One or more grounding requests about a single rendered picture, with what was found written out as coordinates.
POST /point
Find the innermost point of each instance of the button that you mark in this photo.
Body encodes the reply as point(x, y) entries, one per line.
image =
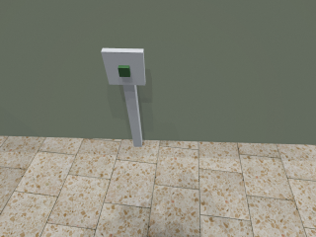
point(124, 71)

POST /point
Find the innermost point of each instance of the panel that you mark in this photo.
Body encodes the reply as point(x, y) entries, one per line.
point(134, 58)

